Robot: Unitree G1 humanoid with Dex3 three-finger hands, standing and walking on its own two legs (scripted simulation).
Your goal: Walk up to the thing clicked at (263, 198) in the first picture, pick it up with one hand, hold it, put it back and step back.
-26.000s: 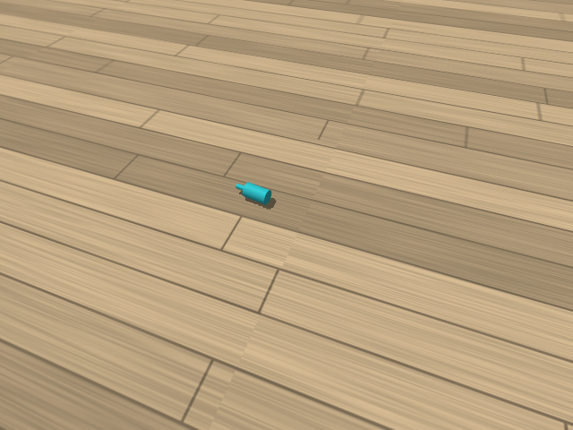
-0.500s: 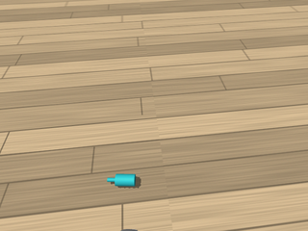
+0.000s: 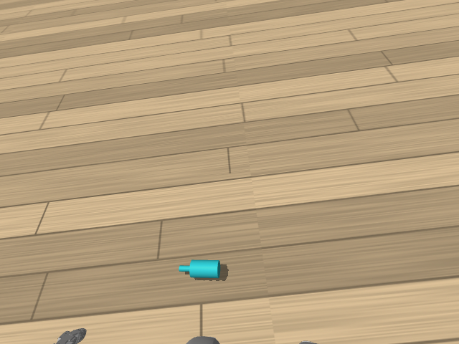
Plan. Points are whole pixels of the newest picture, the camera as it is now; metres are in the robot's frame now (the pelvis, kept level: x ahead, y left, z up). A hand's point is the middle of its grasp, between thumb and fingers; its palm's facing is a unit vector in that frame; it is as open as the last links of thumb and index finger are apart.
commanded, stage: walk up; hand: left
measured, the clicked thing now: (199, 268) +0.51 +0.26 -0.72
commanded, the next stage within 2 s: none
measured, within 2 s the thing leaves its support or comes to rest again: neither
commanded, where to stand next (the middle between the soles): +0.12 +0.02 m, yaw -3 degrees
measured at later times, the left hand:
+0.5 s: hand out of the picture +0.13 +0.26 -0.15, palm faces -0.06 -0.91 -0.41, open 7.4 cm
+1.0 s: hand out of the picture +0.11 +0.30 -0.14, palm faces -0.15 -0.90 -0.41, open 7.4 cm
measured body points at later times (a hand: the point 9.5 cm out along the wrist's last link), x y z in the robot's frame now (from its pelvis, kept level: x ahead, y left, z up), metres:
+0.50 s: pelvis +0.04 +0.00 -0.01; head +0.09 -0.02 +0.43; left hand +0.14 +0.31 -0.12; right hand +0.09 -0.33 -0.14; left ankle +0.01 +0.14 -0.69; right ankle +0.16 -0.12 -0.72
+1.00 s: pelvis +0.03 +0.02 +0.00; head +0.06 +0.01 +0.45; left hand +0.12 +0.35 -0.12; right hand +0.05 -0.32 -0.12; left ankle +0.03 +0.15 -0.72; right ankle +0.02 -0.09 -0.72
